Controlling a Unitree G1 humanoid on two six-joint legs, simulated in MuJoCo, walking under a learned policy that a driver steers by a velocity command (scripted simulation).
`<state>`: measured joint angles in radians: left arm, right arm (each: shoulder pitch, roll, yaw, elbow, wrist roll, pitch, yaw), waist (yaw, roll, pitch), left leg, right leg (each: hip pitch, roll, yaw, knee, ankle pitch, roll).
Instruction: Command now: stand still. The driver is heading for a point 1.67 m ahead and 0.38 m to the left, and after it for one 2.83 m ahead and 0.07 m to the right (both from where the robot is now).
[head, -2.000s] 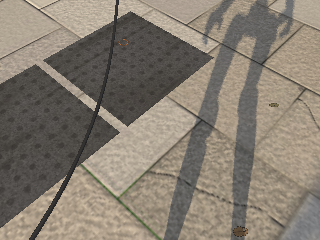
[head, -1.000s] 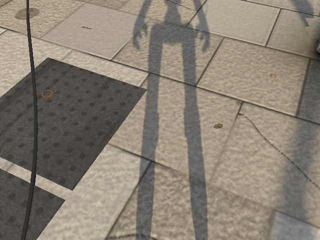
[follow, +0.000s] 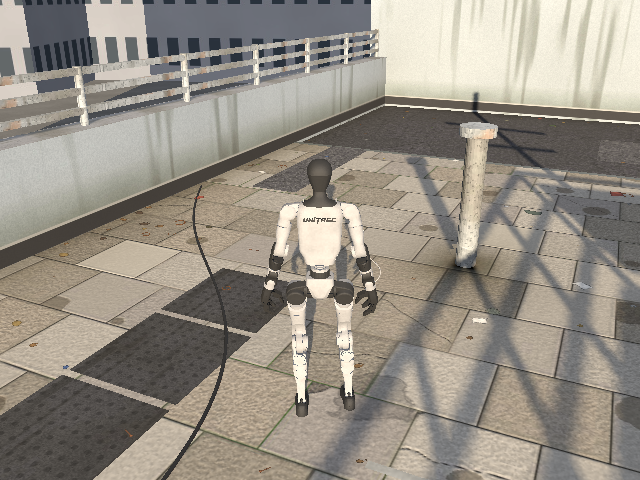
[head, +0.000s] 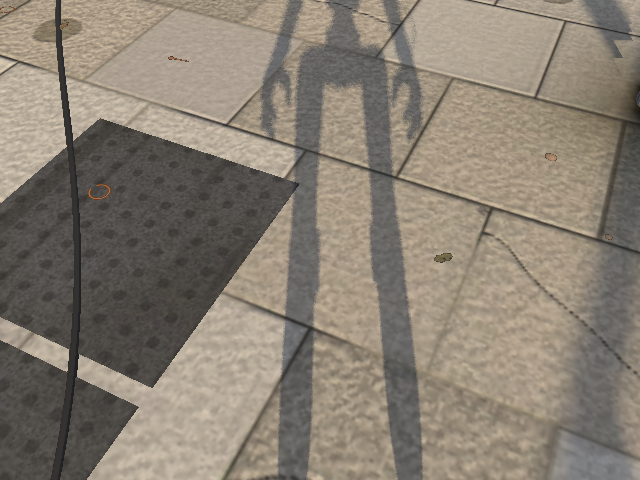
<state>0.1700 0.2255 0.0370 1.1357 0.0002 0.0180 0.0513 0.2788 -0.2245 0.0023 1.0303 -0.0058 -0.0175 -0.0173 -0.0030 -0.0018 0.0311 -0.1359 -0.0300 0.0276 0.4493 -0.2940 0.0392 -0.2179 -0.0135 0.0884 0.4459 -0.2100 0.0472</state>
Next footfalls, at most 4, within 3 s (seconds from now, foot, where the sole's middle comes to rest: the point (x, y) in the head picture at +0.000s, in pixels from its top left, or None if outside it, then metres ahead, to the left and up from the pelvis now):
0.72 right None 0.13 -0.16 -0.78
1.22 left None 0.51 0.06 -0.78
1.78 right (408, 350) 0.82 -0.18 -0.78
2.34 left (298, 264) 1.09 0.09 -0.78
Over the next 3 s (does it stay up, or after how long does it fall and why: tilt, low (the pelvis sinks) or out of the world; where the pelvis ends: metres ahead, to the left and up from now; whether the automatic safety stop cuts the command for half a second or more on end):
stays up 1.31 0.06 0.00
